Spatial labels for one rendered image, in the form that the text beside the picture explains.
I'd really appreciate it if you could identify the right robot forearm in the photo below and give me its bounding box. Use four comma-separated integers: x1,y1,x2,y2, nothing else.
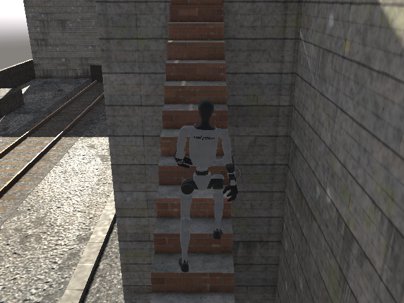
226,156,237,186

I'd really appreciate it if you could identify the left robot upper arm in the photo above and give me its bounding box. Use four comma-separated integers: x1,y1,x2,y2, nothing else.
175,126,192,159

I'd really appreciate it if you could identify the robot right thigh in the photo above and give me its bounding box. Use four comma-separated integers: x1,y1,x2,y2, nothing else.
211,174,224,201

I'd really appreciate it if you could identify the right robot upper arm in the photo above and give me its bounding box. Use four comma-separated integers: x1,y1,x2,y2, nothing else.
218,128,232,164

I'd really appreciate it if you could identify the left robot forearm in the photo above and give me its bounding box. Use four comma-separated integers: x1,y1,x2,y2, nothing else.
174,150,183,164

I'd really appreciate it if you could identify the robot left hand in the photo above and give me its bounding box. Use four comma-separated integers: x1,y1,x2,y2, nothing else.
177,157,193,168

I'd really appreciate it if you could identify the robot right hand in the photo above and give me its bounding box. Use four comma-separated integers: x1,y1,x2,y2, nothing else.
223,185,238,202

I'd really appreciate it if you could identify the robot left thigh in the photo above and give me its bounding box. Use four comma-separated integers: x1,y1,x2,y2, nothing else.
181,178,194,230

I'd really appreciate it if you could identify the robot thigh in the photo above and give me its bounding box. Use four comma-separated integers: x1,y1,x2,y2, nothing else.
211,174,224,201
181,178,194,230

